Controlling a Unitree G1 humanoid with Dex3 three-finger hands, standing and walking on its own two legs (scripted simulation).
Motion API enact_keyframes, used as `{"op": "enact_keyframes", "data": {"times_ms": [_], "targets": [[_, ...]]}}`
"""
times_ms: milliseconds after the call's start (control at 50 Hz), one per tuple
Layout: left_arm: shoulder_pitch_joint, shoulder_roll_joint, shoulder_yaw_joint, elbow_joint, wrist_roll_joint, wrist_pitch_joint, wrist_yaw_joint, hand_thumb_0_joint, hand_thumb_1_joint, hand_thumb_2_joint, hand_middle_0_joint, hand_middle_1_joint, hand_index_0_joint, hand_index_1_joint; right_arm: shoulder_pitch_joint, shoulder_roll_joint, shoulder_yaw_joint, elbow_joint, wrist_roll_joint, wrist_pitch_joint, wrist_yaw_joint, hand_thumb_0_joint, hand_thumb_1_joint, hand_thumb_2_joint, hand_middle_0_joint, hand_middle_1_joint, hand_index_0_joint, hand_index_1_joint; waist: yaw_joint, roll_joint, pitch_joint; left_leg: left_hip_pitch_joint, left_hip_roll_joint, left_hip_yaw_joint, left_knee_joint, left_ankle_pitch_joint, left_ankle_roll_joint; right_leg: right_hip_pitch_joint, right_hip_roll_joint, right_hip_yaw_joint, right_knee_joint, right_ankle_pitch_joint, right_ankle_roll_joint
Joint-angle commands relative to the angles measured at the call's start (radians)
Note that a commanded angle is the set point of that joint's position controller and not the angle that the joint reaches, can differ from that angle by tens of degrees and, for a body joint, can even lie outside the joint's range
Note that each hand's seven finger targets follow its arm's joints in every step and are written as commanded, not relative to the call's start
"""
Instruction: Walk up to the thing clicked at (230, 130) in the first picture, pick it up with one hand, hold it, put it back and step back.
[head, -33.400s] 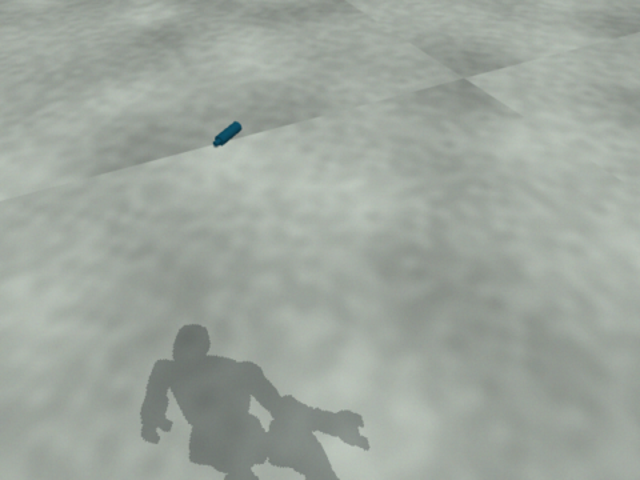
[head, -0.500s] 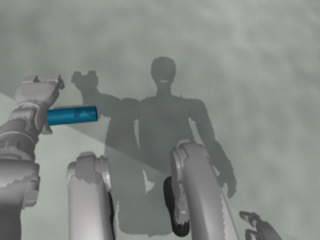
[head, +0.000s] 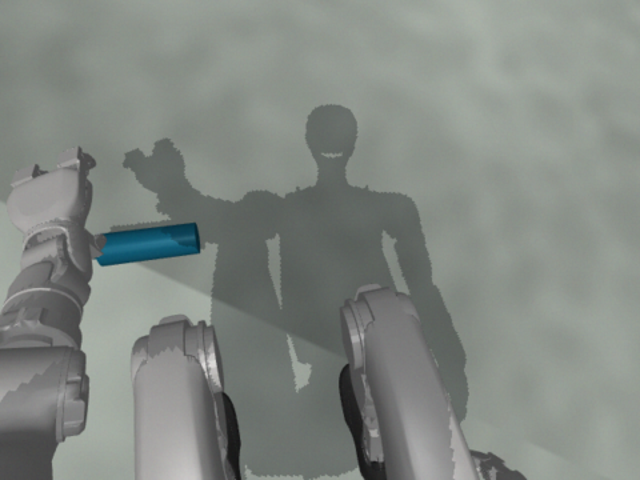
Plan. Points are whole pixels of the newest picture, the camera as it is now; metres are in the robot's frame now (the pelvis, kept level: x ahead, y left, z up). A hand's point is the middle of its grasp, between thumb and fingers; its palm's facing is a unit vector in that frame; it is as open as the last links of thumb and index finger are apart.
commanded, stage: home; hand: left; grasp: from above
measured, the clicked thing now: (139, 245) +0.48 +0.25 -0.33
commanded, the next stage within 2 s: none
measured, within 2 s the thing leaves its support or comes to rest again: neither
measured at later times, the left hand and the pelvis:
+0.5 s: hand out of the picture +0.27 +0.23 +0.08, palm faces -0.06 -0.88 -0.48, open 7.5 cm; pelvis +0.00 +0.00 +0.18, yaw +5 degrees
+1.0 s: hand out of the picture +0.23 +0.21 +0.29, palm faces +0.18 -0.96 -0.22, open 7.4 cm; pelvis +0.07 +0.01 +0.35, yaw +7 degrees
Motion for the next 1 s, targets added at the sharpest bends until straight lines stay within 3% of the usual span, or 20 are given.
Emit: {"op": "enact_keyframes", "data": {"times_ms": [0,60,80,100,140,180,240,260,320,400,420,440,500,540,580,720,820,920,980], "targets": [[-0.044,0.119,-0.023,-0.304,-0.198,0.065,-0.112,0.0,0.536,0.968,-0.23,-0.471,-0.22,-0.481,0.195,-0.268,-0.112,-0.071,0.062,0.003,-0.018,0.0,-0.893,-0.898,0.2,0.3,0.2,0.3,0.043,0.138,-0.741,0.624,-0.019,0.079,-0.39,0.249,0.047,0.527,0.022,-0.081,-0.363,0.305,-0.082],[0.109,0.091,-0.02,-0.445,-0.308,0.081,-0.222,0.0,0.749,0.975,-0.223,-0.404,-0.217,-0.409,0.15,-0.254,-0.116,-0.127,0.093,0.017,-0.037,0.0,-0.896,-0.899,0.2,0.3,0.2,0.3,0.056,0.017,-0.65,0.555,-0.018,0.071,-0.447,0.201,0.061,0.608,0.023,-0.061,-0.436,0.282,-0.074],[0.134,0.095,-0.009,-0.538,-0.346,0.083,-0.248,0.0,0.825,0.95,-0.215,-0.365,-0.211,-0.368,0.138,-0.247,-0.114,-0.139,0.096,0.02,-0.046,0.0,-0.898,-0.899,0.2,0.3,0.2,0.3,0.07,-0.007,-0.641,0.555,-0.017,0.078,-0.45,0.207,0.065,0.642,0.022,-0.05,-0.466,0.29,-0.073],[0.166,0.051,-0.027,-0.599,-0.383,0.084,-0.272,0.0,0.871,0.926,-0.207,-0.331,-0.206,-0.332,0.119,-0.235,-0.113,-0.153,0.102,0.019,-0.053,0.0,-0.899,-0.899,0.2,0.3,0.2,0.3,0.068,-0.02,-0.641,0.57,-0.018,0.074,-0.471,0.205,0.064,0.665,0.016,-0.047,-0.484,0.286,-0.073],[0.215,0.032,-0.028,-0.715,-0.44,0.082,-0.301,0.0,0.9,0.901,-0.2,-0.301,-0.2,-0.301,0.091,-0.217,-0.114,-0.183,0.113,0.013,-0.068,0.0,-0.901,-0.9,0.2,0.3,0.2,0.3,0.085,-0.023,-0.641,0.623,-0.015,0.076,-0.506,0.208,0.062,0.7,0.014,-0.032,-0.52,0.283,-0.071],[0.254,0.038,0.006,-0.815,-0.492,0.076,-0.306,0.0,0.9,0.9,-0.2,-0.3,-0.2,-0.3,0.063,-0.205,-0.117,-0.206,0.12,0.009,-0.088,0.0,-0.9,-0.9,0.2,0.3,0.2,0.3,0.097,-0.024,-0.617,0.654,-0.015,0.082,-0.548,0.168,0.061,0.733,0.01,-0.02,-0.581,0.235,-0.073],[0.312,-0.002,-0.001,-0.914,-0.541,0.073,-0.303,0.0,0.9,0.9,-0.2,-0.3,-0.2,-0.3,0.019,-0.187,-0.115,-0.235,0.128,-0.002,-0.114,0.0,-0.9,-0.9,0.2,0.3,0.2,0.3,0.108,0.038,-0.577,0.744,-0.01,0.081,-0.632,0.099,0.052,0.73,0.006,-0.005,-0.641,0.161,-0.078],[0.352,0.016,0.031,-0.955,-0.555,0.08,-0.296,0.0,0.9,0.9,-0.2,-0.3,-0.2,-0.3,0.012,-0.189,-0.116,-0.244,0.132,-0.004,-0.125,0.0,-0.9,-0.9,0.2,0.3,0.2,0.3,0.126,0.06,-0.591,0.796,-0.01,0.075,-0.672,0.084,0.047,0.749,0.001,-0.002,-0.664,0.141,-0.081],[0.448,-0.054,0.001,-1.01,-0.609,0.12,-0.291,0.0,0.9,0.9,-0.2,-0.299,-0.2,-0.299,-0.029,-0.184,-0.109,-0.268,0.141,-0.014,-0.152,0.0,-0.899,-0.9,0.2,0.3,0.2,0.3,0.126,0.1,-0.571,0.911,0.0,0.047,-0.772,0.045,0.036,0.766,-0.003,-0.008,-0.703,0.119,-0.081],[0.577,-0.114,-0.026,-1.097,-0.745,0.197,-0.297,0.0,0.9,0.9,-0.2,-0.299,-0.2,-0.299,-0.062,-0.178,-0.098,-0.294,0.15,-0.029,-0.188,0.0,-0.899,-0.9,0.2,0.3,0.2,0.3,0.116,0.072,-0.504,1.008,-0.001,0.029,-0.886,-0.011,0.037,0.841,-0.003,0.0,-0.819,0.07,-0.074],[0.579,-0.104,-0.018,-1.154,-0.779,0.213,-0.298,0.0,0.9,0.9,-0.2,-0.299,-0.2,-0.299,-0.072,-0.176,-0.094,-0.302,0.15,-0.034,-0.197,0.0,-0.9,-0.9,0.2,0.3,0.2,0.3,0.119,0.081,-0.506,1.039,-0.001,0.026,-0.912,-0.022,0.038,0.87,-0.003,0.002,-0.846,0.063,-0.072],[0.621,-0.131,-0.037,-1.129,-0.805,0.233,-0.302,0.0,0.9,0.9,-0.2,-0.299,-0.2,-0.299,-0.077,-0.172,-0.09,-0.305,0.152,-0.039,-0.205,0.0,-0.9,-0.9,0.2,0.3,0.2,0.3,0.101,0.063,-0.459,1.05,0.0,0.022,-0.938,-0.03,0.037,0.875,-0.004,0.003,-0.871,0.057,-0.07],[0.683,-0.116,-0.011,-1.221,-0.879,0.275,-0.297,0.0,0.9,0.9,-0.2,-0.299,-0.2,-0.299,-0.084,-0.158,-0.077,-0.331,0.159,-0.055,-0.229,0.0,-0.9,-0.9,0.2,0.3,0.2,0.3,0.116,0.06,-0.434,1.118,-0.004,0.024,-1.006,-0.037,0.038,0.965,-0.004,0.014,-0.956,0.042,-0.068],[0.735,-0.156,-0.027,-1.243,-0.907,0.3,-0.296,0.0,0.9,0.9,-0.2,-0.3,-0.2,-0.3,-0.072,-0.146,-0.067,-0.33,0.162,-0.066,-0.242,0.0,-0.901,-0.9,0.2,0.299,0.2,0.299,0.106,0.066,-0.397,1.174,-0.002,0.019,-1.056,-0.009,0.035,1.001,-0.007,0.012,-0.994,0.067,-0.069],[0.8,-0.169,-0.007,-1.244,-0.935,0.325,-0.29,0.0,0.9,0.9,-0.2,-0.3,-0.2,-0.3,-0.059,-0.137,-0.054,-0.332,0.164,-0.073,-0.257,0.0,-0.901,-0.9,0.2,0.299,0.2,0.299,0.116,0.068,-0.364,1.232,0.0,-0.002,-1.112,0.013,0.031,1.039,-0.007,0.006,-1.024,0.093,-0.067],[1.022,-0.234,0.02,-1.335,-1.022,0.397,-0.292,0.0,0.9,0.9,-0.2,-0.3,-0.2,-0.3,0.007,-0.106,-0.031,-0.348,0.164,-0.105,-0.317,0.0,-0.901,-0.9,0.2,0.299,0.2,0.299,0.12,0.037,-0.321,1.418,-0.003,0.034,-1.245,0.28,0.026,1.303,-0.005,-0.001,-1.197,0.295,-0.066],[1.146,-0.251,0.025,-1.424,-1.046,0.422,-0.303,0.0,0.9,0.9,-0.2,-0.301,-0.2,-0.301,0.04,-0.092,-0.029,-0.367,0.155,-0.13,-0.344,0.0,-0.901,-0.899,0.2,0.299,0.2,0.299,0.13,0.026,-0.267,1.537,-0.009,0.056,-1.334,0.396,0.025,1.449,-0.002,-0.009,-1.314,0.396,-0.058],[1.279,-0.267,0.007,-1.522,-1.045,0.439,-0.316,0.0,0.9,0.9,-0.2,-0.301,-0.2,-0.3,0.064,-0.082,-0.033,-0.387,0.149,-0.154,-0.362,0.0,-0.901,-0.899,0.2,0.299,0.2,0.299,0.142,0.015,-0.233,1.641,-0.013,0.073,-1.406,0.508,0.024,1.555,0.003,-0.017,-1.397,0.492,-0.055],[1.328,-0.277,0.002,-1.54,-1.042,0.447,-0.324,0.0,0.9,0.9,-0.2,-0.301,-0.2,-0.301,0.066,-0.081,-0.034,-0.394,0.143,-0.169,-0.368,0.0,-0.901,-0.899,0.199,0.299,0.2,0.299,0.142,-0.007,-0.174,1.659,-0.014,0.069,-1.442,0.505,0.025,1.581,0.006,-0.024,-1.434,0.486,-0.055]]}}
